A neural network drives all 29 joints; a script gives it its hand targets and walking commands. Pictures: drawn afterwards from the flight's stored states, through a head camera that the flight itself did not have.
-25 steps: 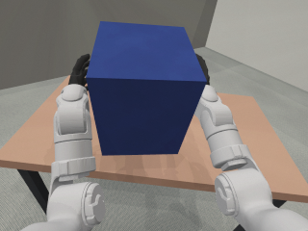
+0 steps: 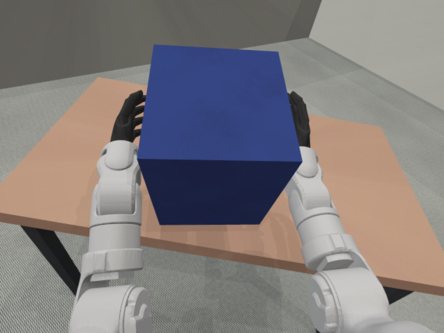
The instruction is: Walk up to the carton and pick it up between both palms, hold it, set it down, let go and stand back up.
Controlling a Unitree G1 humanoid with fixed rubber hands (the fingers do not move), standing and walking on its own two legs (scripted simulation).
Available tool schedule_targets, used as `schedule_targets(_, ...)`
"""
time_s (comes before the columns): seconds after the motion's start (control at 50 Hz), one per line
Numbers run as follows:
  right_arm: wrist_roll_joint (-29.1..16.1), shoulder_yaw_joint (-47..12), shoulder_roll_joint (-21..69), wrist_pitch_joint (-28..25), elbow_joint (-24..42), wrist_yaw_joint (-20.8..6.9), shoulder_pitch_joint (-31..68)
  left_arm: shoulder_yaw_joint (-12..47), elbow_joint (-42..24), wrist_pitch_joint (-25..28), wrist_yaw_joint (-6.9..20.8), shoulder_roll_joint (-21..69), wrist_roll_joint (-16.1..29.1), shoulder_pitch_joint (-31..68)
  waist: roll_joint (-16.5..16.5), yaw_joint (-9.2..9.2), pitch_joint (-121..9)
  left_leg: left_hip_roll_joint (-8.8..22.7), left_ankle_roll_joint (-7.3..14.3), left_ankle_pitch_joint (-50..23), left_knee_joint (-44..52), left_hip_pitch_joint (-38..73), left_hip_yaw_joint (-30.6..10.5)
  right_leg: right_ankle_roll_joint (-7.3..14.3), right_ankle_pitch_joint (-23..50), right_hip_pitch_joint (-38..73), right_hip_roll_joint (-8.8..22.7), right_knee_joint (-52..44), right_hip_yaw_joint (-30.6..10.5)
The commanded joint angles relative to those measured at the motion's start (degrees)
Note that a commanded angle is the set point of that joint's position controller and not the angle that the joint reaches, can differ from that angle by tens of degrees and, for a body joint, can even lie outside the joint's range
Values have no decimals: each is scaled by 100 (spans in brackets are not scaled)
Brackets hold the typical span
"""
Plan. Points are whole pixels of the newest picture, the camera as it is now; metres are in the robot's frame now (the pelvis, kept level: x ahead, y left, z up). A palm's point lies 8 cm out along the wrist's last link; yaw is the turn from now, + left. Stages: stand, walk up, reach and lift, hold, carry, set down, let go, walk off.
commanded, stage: set down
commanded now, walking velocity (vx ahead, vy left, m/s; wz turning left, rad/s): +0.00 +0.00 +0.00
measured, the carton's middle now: (213, 146) +0.38 -0.01 +0.15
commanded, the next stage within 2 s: none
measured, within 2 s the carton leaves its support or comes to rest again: neither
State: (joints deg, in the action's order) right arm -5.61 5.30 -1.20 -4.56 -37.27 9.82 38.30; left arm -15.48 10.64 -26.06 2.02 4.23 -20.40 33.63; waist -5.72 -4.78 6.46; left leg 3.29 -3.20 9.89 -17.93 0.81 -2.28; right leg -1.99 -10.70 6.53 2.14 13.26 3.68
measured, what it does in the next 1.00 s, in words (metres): stands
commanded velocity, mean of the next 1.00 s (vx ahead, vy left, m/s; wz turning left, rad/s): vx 0.00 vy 0.00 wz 0.00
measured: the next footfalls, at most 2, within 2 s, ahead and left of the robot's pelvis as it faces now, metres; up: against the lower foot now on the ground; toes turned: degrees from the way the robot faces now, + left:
none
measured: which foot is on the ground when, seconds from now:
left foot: down 0.00-1.00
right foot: down 0.00-1.00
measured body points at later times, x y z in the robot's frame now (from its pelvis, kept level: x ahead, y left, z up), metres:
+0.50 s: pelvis -0.01 +0.00 +0.00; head -0.02 +0.04 +0.45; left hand +0.40 +0.13 +0.15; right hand +0.39 -0.16 +0.17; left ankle +0.01 +0.15 -0.75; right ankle -0.03 -0.14 -0.75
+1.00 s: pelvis +0.00 +0.00 +0.00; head +0.01 +0.01 +0.45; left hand +0.42 +0.12 +0.11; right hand +0.41 -0.18 +0.14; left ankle +0.01 +0.15 -0.75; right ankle -0.03 -0.14 -0.75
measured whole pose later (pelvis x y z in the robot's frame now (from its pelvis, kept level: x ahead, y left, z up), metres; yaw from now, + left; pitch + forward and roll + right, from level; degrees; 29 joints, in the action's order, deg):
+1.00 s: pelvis +0.00 +0.00 +0.00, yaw -3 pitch -2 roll +0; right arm 8.2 19.0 -0.3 -7.7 -52.5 5.4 45.8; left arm -23.8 36.1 -12.7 -0.2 5.5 -20.7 41.4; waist -2.3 -1.1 2.6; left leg 4.2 -3.1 7.6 -14.7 -5.2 1.2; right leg -1.7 -9.5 -2.6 1.9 13.9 2.1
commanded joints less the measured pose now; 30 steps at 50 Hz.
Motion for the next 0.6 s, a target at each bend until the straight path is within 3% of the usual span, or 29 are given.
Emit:
schedule_targets(0.0, 10, -2062, 2333, -246, 1363, -536, 3644, 2680, -373, 374, 676, 2710, 577, 3114, 709, -103, -2700, -476, -21, -2728, -295, 1194, 539, -75, 2536, 101, -440, 155, 459)
schedule_targets(0.06, 10, -1963, 2346, -62, 921, -548, 3392, 2214, -32, 218, 730, 2510, 357, 2784, 513, 95, -2117, -483, 194, -1872, -7, 695, 606, -143, 2385, 277, -366, 164, 353)
schedule_targets(0.08, 51, -1911, 2356, -4, 771, -548, 3291, 2151, 5, 163, 763, 2483, 368, 2828, 491, 45, -1886, -478, 191, -1854, 79, 605, 618, -163, 2410, 266, -356, 174, 353)
schedule_targets(0.1, 54, -1864, 2297, -4, 765, -559, 3369, 2004, 105, 128, 806, 2478, 299, 2731, 459, 147, -1907, -493, 211, -1710, 116, 656, 652, -183, 2274, 272, -360, 166, 371)
schedule_targets(0.12, 58, -1779, 2350, 6, 704, -562, 3358, 1953, 141, 115, 832, 2464, 302, 2758, 443, 104, -1886, -501, 205, -1599, 132, 655, 676, -201, 2214, 223, -352, 134, 391)
schedule_targets(0.14, 93, -1753, 2405, -32, 820, -585, 3442, 1967, -30, 154, 841, 2500, 322, 2886, 542, 180, -2056, -532, 208, -1751, 111, 610, 684, -181, 2353, 244, -348, 161, 348)
schedule_targets(0.18, 148, -1701, 2396, -119, 904, -626, 3537, 2056, -17, 250, 815, 2541, 399, 3019, 546, 85, -2361, -522, 178, -1983, 31, 776, 652, -178, 2494, 224, -359, 190, 378)
schedule_targets(0.22, 202, -1690, 2457, -198, 827, -674, 3628, 1970, 83, 409, 776, 2595, 450, 3125, 372, 171, -2613, -520, 139, -2046, -5, 831, 667, -210, 2556, 231, -440, 221, 444)
schedule_targets(0.34, 673, -1140, 2391, -327, 299, -795, 3634, 2054, 598, 790, 679, 2758, 438, 3501, 595, 65, -2381, -459, 49, -1659, 110, 800, 667, -69, 1838, -249, -438, 84, 520)
schedule_targets(0.42, 989, -564, 2271, -379, -156, -874, 3581, 1786, 1124, 887, 659, 2808, 345, 3480, 518, 17, -2128, -371, 39, -1298, 200, 879, 703, -8, 1103, -621, -430, -104, 497)
schedule_targets(0.5, 1044, -496, 2465, -486, -404, -923, 3759, 1681, 1224, 1117, 548, 2826, 388, 3801, 449, 155, -2344, -394, 25, -1466, 168, 667, 752, -22, 1404, -439, -475, -6, 515)
schedule_targets(0.58, 1127, -205, 2443, -494, -815, -1010, 3760, 1611, 1541, 1220, 444, 2996, 269, 3917, 799, 143, -2366, -368, -76, -1471, 126, 924, 756, 29, 964, -769, -441, -64, 532)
